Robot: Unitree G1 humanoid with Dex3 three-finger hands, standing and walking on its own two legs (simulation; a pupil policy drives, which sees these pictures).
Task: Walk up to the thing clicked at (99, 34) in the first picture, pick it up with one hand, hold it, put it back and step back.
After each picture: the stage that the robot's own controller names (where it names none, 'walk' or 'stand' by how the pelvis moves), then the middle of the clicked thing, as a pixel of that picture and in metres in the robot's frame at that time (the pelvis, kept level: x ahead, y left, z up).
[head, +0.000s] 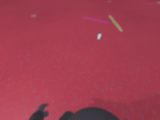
stand; (99, 36) +1.96 -0.23 -0.72
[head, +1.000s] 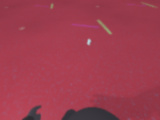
walk; (89, 42) +1.81 +0.15 -0.70
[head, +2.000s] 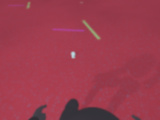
walk; (73, 55) +1.15 +0.41 -0.72
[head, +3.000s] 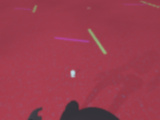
walk; (73, 73) +0.75 +0.31 -0.72
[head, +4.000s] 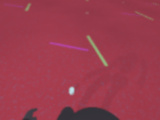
walk; (71, 91) +0.48 +0.18 -0.70
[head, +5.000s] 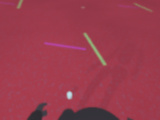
stand; (69, 95) +0.37 +0.20 -0.71
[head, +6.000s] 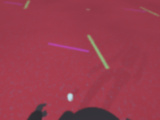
stand; (70, 97) +0.36 +0.18 -0.72
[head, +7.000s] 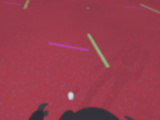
stand; (71, 96) +0.37 +0.19 -0.72
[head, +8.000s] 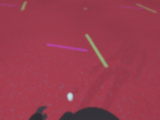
stand; (70, 96) +0.36 +0.20 -0.73
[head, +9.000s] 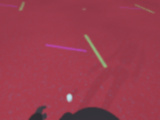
stand; (69, 97) +0.35 +0.20 -0.73
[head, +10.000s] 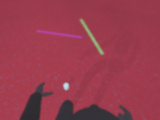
go down; (66, 86) +0.37 +0.21 -0.68
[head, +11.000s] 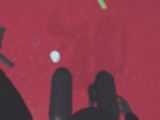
go down; (55, 56) +0.42 +0.25 -0.29
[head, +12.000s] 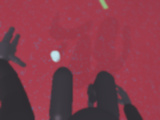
close in; (55, 56) +0.43 +0.25 -0.29
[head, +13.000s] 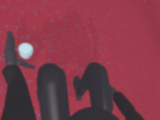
close in; (26, 51) +0.41 +0.28 -0.22
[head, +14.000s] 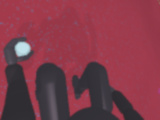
close; (22, 50) +0.40 +0.29 -0.22
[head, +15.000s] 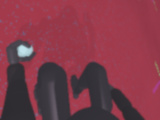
lift; (24, 51) +0.39 +0.28 -0.23
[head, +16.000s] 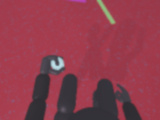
lift; (58, 65) +0.33 +0.21 -0.03
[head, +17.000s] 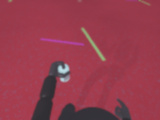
hold; (64, 73) +0.32 +0.17 +0.00
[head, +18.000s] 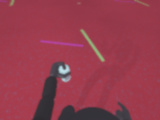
hold; (65, 73) +0.33 +0.17 +0.00
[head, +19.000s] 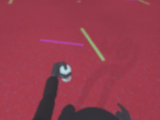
hold; (65, 73) +0.33 +0.16 -0.01
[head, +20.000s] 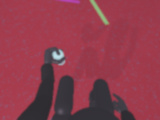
crouch; (59, 57) +0.41 +0.20 -0.09
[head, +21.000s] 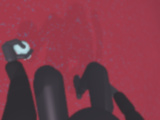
lower; (23, 51) +0.41 +0.28 -0.22
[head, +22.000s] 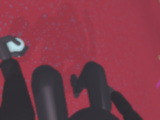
lower; (17, 48) +0.42 +0.29 -0.23
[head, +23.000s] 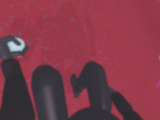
lower; (17, 48) +0.42 +0.29 -0.23
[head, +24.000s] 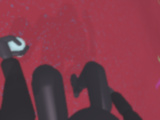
lower; (18, 47) +0.42 +0.29 -0.23
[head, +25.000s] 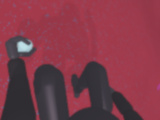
loosen; (25, 48) +0.41 +0.27 -0.23
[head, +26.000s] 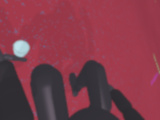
withdraw; (21, 49) +0.41 +0.26 -0.23
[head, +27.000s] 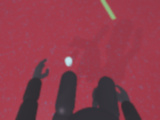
walk; (68, 61) +0.44 +0.20 -0.37
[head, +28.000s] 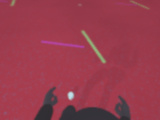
stand; (70, 95) +0.36 +0.16 -0.66
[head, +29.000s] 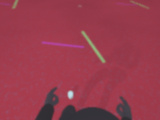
stand; (70, 94) +0.38 +0.18 -0.67
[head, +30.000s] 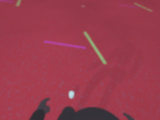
stand; (71, 94) +0.38 +0.17 -0.69
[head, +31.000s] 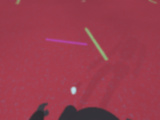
walk; (73, 90) +0.40 +0.16 -0.72
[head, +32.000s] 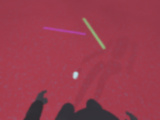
walk; (75, 75) +0.57 +0.11 -0.71
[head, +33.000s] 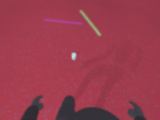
walk; (73, 56) +0.89 +0.26 -0.69
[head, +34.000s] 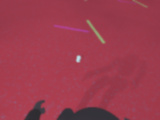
stand; (78, 58) +1.02 +0.16 -0.71
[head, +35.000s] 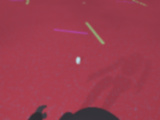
stand; (78, 60) +1.02 +0.19 -0.72
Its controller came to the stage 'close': yes
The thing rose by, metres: 0.71
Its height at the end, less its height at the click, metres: +0.00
